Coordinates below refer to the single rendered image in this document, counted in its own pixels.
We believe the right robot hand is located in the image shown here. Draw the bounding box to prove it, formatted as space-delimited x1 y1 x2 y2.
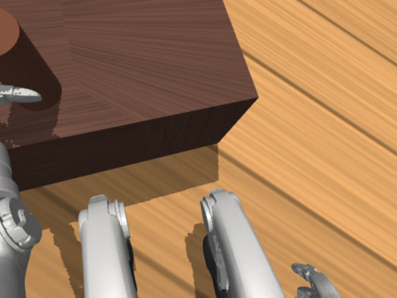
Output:
292 263 341 298

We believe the left robot foot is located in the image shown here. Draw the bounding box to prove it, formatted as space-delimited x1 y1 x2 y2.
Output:
126 239 137 292

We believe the can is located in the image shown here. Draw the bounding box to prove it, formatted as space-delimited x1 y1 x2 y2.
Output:
0 8 62 111

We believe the left robot arm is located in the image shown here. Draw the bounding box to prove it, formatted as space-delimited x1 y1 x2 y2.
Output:
0 142 42 298

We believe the right robot foot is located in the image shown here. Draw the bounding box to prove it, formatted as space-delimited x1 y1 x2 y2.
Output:
203 235 232 298

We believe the left robot hand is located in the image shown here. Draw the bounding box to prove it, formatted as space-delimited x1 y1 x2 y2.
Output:
0 82 42 106

